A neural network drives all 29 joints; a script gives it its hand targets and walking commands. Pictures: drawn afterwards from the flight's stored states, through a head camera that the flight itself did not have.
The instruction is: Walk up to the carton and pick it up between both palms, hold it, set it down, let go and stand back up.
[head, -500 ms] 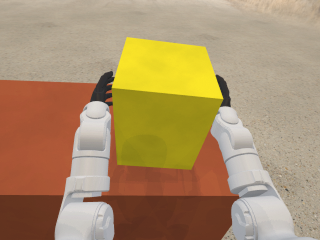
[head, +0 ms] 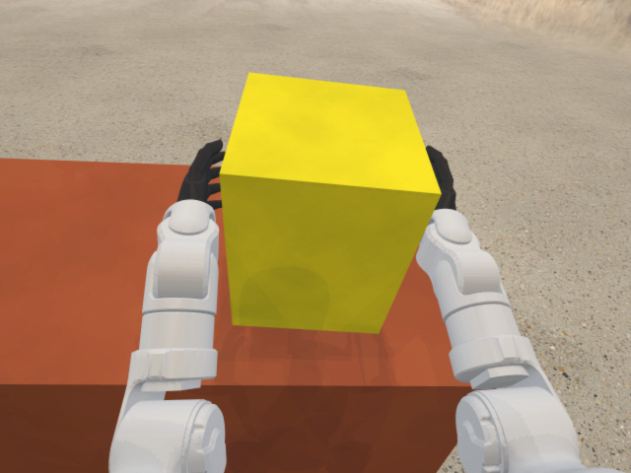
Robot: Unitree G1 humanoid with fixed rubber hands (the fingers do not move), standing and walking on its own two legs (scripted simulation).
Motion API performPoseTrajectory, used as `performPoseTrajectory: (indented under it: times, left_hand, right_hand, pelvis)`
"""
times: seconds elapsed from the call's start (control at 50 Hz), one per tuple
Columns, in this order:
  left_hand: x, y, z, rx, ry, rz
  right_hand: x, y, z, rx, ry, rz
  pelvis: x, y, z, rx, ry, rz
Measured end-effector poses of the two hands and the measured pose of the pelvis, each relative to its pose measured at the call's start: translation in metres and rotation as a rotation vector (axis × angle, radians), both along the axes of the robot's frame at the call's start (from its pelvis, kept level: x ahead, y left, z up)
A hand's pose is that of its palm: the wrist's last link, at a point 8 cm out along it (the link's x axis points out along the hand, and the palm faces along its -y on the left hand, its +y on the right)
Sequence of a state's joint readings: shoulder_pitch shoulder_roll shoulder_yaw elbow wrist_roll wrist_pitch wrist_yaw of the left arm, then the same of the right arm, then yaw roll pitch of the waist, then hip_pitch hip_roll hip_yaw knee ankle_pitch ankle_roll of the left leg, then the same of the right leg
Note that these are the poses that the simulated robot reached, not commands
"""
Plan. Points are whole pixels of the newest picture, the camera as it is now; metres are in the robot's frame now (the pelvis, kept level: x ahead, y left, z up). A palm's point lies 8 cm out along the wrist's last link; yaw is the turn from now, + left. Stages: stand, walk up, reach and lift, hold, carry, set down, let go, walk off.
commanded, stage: hold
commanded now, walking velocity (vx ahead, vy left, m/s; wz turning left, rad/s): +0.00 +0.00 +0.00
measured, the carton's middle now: (317, 209) +0.40 +0.03 +0.18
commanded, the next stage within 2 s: none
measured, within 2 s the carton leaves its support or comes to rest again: neither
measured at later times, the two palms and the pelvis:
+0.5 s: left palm (196, 204) +0.36 +0.17 +0.21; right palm (435, 213) +0.38 -0.12 +0.20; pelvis +0.00 +0.00 +0.00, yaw +0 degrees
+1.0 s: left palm (196, 204) +0.36 +0.17 +0.21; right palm (435, 212) +0.38 -0.12 +0.20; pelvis +0.00 +0.00 +0.00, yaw +0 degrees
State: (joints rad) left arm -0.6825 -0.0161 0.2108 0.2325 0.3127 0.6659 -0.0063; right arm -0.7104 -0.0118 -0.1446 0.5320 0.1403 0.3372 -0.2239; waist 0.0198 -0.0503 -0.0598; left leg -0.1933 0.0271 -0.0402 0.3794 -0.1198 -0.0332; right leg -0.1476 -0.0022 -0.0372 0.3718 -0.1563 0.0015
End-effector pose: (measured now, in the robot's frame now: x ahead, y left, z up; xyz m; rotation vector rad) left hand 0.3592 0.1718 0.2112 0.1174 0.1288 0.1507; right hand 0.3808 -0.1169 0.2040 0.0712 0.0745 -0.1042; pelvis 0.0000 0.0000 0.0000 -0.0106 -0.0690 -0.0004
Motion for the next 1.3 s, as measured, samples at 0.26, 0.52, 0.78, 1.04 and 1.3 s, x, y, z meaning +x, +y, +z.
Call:
performPoseTrajectory:
  times: [0.26,0.52,0.78,1.04,1.3]
  left_hand:
    - [0.0014,0.0002,0.0000,-0.001,-0.002,0.000]
    - [-0.0007,0.0005,0.0010,-0.002,-0.002,0.001]
    - [-0.0004,0.0005,0.0011,-0.002,-0.002,0.000]
    - [-0.0006,0.0007,0.0010,-0.001,-0.002,0.001]
    - [-0.0008,0.0012,0.0003,-0.001,-0.002,0.001]
  right_hand:
    - [0.0007,0.0002,-0.0029,-0.007,-0.002,-0.002]
    - [-0.0015,0.0005,-0.0022,-0.010,-0.002,-0.004]
    - [-0.0008,0.0005,-0.0017,-0.009,-0.003,-0.003]
    - [-0.0005,0.0007,-0.0011,-0.007,-0.004,-0.001]
    - [-0.0009,0.0012,-0.0026,-0.013,-0.005,-0.002]
  pelvis:
    - [0.0011,-0.0002,0.0001,0.000,0.001,0.000]
    - [0.0002,-0.0002,0.0000,0.000,-0.003,0.000]
    - [0.0005,-0.0002,0.0000,0.000,-0.003,0.000]
    - [0.0002,-0.0002,0.0000,0.000,-0.004,0.000]
    - [0.0002,-0.0002,0.0000,0.000,-0.004,0.001]
